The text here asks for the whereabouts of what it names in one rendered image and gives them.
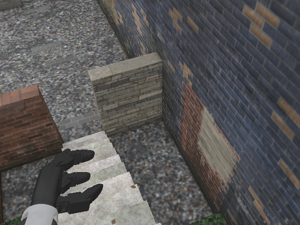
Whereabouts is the robot left hand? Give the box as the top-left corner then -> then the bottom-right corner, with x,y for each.
30,148 -> 103,215

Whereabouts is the left robot forearm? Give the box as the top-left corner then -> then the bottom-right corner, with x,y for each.
18,203 -> 58,225

